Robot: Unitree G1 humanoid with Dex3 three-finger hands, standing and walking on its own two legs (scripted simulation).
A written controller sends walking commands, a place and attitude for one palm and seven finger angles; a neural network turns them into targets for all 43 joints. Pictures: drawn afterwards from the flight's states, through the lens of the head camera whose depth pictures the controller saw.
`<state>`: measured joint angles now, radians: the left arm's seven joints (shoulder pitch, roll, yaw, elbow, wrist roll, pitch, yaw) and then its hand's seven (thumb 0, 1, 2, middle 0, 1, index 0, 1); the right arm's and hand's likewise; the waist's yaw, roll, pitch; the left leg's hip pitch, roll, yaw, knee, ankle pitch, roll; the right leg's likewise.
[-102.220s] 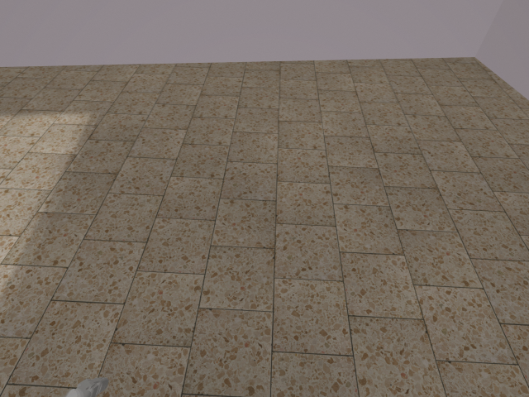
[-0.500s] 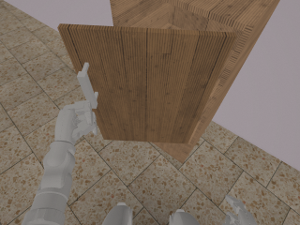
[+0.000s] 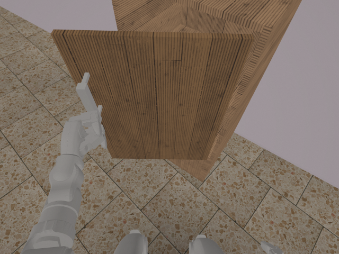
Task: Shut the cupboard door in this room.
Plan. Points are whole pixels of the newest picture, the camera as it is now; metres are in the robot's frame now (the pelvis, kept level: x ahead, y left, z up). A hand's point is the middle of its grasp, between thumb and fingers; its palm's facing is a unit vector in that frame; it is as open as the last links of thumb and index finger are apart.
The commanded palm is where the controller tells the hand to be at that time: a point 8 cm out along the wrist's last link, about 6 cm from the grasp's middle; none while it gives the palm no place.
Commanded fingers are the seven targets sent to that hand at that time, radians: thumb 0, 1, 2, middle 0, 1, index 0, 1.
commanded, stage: bring the fist close to the handle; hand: left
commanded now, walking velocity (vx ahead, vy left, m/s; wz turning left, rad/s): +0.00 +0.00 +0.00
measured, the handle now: (92, 99) +0.49 +0.21 +0.05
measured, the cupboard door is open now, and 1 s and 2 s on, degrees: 35 26 13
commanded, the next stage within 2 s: push the door shut along its arc in 0.04 s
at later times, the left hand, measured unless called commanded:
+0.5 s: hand (103, 116) +0.43 +0.17 +0.06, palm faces -0.10 -0.99 -0.03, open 3.1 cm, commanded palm +0.41 +0.21 +0.05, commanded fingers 0.00 0.90 0.90 -1.30 -1.50 -1.30 -1.50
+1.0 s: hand (110, 103) +0.47 +0.16 +0.05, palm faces -0.21 -0.98 -0.03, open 3.1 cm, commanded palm +0.48 +0.19 +0.05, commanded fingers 0.00 0.90 0.90 -1.30 -1.50 -1.30 -1.50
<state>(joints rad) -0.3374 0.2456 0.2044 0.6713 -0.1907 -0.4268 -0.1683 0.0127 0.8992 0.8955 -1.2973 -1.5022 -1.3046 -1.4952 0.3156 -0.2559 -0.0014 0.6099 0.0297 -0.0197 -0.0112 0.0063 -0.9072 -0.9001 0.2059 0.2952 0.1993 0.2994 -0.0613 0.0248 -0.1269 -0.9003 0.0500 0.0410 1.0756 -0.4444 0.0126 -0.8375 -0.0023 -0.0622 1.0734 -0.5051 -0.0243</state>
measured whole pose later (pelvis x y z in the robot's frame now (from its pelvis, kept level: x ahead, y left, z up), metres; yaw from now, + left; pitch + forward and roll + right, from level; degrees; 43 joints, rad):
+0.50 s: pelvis -0.01 +0.01 -0.01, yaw +0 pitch +18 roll -2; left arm -0.65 0.34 0.23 0.94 -0.17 -0.44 -0.28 0.01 0.90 0.90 -1.32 -1.50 -1.31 -1.50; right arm 0.28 -0.26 0.01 0.64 0.03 -0.03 -0.02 0.00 -0.91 -0.90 0.21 0.30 0.20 0.30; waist -0.09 0.03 -0.13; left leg -1.01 0.05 0.02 1.15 -0.46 0.02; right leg -0.93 0.00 -0.08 1.13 -0.51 -0.02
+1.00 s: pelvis -0.02 +0.02 -0.02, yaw +0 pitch +21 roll -3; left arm -0.89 0.43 0.23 1.15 -0.15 -0.41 -0.36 0.01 0.90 0.90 -1.30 -1.50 -1.30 -1.50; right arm 0.34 -0.27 0.01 0.67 0.03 -0.02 -0.01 0.00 -0.91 -0.90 0.21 0.30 0.20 0.30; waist -0.15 0.04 -0.12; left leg -1.11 0.05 0.01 1.20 -0.46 0.03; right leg -1.02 0.00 -0.09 1.16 -0.50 -0.01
